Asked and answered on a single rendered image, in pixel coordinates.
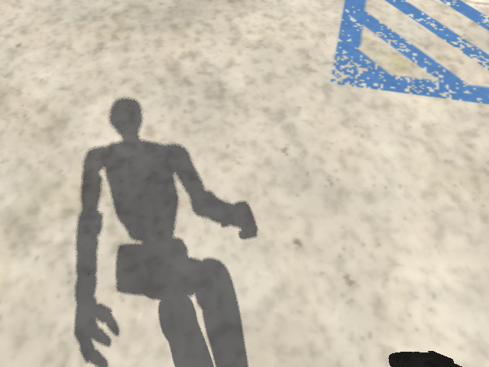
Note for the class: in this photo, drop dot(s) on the right robot hand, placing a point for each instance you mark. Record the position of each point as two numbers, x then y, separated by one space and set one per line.
420 359

